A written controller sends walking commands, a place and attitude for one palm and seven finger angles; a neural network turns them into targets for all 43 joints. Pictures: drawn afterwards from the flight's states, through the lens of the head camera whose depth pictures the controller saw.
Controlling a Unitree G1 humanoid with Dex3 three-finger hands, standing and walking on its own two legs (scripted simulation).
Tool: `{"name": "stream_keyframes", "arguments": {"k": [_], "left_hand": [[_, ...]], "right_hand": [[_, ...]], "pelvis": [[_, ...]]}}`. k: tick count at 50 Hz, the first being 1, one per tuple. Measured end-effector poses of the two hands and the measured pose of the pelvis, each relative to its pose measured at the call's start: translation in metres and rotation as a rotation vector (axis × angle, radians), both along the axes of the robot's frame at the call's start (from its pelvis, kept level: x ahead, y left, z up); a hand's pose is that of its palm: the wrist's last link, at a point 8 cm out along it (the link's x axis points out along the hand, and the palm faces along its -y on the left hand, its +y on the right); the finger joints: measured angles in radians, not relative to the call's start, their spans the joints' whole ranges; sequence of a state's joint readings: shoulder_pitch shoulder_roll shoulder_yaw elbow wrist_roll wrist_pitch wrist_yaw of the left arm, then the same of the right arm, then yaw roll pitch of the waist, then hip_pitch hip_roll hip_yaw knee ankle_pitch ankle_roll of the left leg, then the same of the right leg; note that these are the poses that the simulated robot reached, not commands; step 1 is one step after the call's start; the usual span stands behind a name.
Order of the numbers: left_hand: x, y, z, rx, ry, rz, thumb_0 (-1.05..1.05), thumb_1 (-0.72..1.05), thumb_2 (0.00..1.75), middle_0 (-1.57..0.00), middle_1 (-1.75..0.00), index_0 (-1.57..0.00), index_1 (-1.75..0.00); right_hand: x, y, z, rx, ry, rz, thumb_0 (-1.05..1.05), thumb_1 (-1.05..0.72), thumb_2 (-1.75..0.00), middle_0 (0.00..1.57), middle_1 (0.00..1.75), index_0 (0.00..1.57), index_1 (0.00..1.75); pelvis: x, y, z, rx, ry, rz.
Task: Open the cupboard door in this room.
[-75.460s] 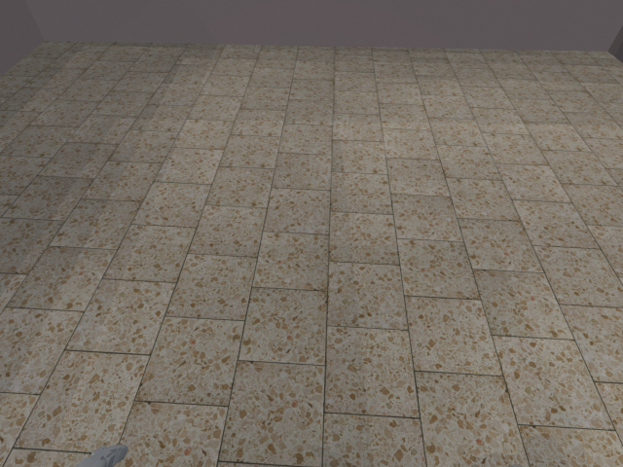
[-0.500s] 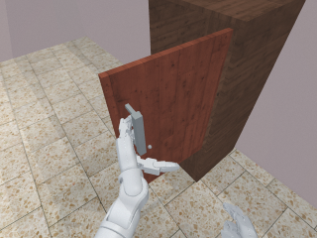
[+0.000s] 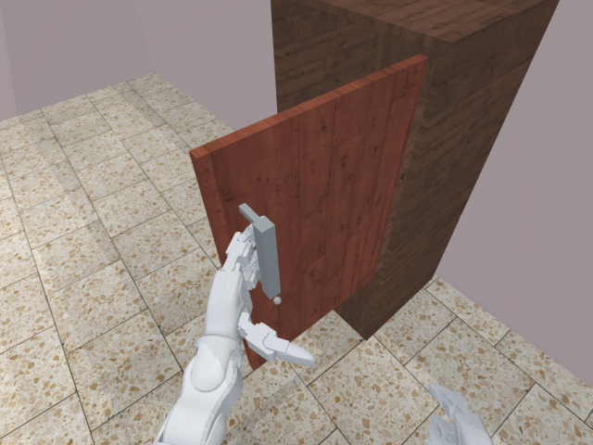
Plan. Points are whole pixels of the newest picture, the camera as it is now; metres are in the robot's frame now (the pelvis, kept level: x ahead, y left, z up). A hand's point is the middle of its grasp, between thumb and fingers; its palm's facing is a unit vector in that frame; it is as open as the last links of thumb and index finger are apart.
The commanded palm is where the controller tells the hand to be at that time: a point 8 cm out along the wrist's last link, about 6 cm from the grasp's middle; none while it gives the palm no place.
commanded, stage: slide the hand sideways off the handle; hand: left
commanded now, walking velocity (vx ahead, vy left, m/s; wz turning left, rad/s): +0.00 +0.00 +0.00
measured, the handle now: (259, 253) +0.36 +0.08 +0.08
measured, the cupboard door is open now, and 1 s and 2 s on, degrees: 88 88 88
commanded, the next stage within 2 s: draw the hand back to the body in 0.82 s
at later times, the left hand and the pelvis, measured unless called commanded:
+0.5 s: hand (239, 325) +0.25 +0.09 +0.08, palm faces -0.03 -1.00 -0.01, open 16.2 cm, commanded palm +0.22 +0.15 +0.08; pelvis +0.03 -0.02 +0.00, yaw +1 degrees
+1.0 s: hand (208, 351) +0.22 +0.12 +0.08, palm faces -0.03 -1.00 -0.02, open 16.3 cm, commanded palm +0.19 +0.18 +0.09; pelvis +0.02 -0.01 -0.02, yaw +1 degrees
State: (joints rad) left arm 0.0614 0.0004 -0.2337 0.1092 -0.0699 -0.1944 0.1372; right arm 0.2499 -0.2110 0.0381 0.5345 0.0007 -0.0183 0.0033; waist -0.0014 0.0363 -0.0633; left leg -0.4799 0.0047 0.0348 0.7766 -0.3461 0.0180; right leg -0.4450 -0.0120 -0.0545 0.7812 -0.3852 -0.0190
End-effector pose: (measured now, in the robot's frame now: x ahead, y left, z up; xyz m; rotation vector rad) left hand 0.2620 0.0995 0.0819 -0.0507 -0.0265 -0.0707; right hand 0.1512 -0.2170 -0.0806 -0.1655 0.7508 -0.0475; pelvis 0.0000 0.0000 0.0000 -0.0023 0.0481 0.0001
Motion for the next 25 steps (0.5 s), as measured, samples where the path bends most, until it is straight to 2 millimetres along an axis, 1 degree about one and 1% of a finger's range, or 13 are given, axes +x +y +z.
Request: {"name": "stream_keyframes", "arguments": {"k": [7,13,18,25], "left_hand": [[-0.012,0.005,0.000,0.060,-0.014,0.007,-0.01,-0.50,0.30,-0.13,-0.30,-0.15,-0.30],[-0.019,0.022,-0.004,0.055,0.033,0.035,-0.01,-0.50,0.30,-0.15,-0.30,-0.15,-0.30],[-0.024,0.030,-0.003,0.052,0.031,0.034,-0.01,-0.50,0.30,-0.17,-0.31,-0.17,-0.31],[-0.034,0.042,-0.004,0.061,0.045,0.044,-0.01,-0.50,0.30,-0.18,-0.32,-0.19,-0.31]], "right_hand": [[0.017,0.001,0.005,0.008,-0.029,0.030,0.01,-0.90,-0.90,0.20,0.30,0.20,0.30],[0.034,0.001,0.007,0.008,-0.046,0.041,0.01,-0.90,-0.90,0.20,0.30,0.20,0.30],[0.047,-0.002,0.009,0.002,-0.070,0.047,0.01,-0.90,-0.90,0.20,0.30,0.20,0.30],[0.058,-0.009,0.008,-0.003,-0.083,0.042,0.01,-0.90,-0.90,0.20,0.30,0.20,0.30]], "pelvis": [[0.006,-0.004,-0.001,0.001,0.004,0.000],[0.015,-0.008,0.000,0.002,0.012,0.002],[0.022,-0.012,-0.001,0.001,0.025,0.007],[0.032,-0.016,-0.003,0.004,0.044,0.010]]}}
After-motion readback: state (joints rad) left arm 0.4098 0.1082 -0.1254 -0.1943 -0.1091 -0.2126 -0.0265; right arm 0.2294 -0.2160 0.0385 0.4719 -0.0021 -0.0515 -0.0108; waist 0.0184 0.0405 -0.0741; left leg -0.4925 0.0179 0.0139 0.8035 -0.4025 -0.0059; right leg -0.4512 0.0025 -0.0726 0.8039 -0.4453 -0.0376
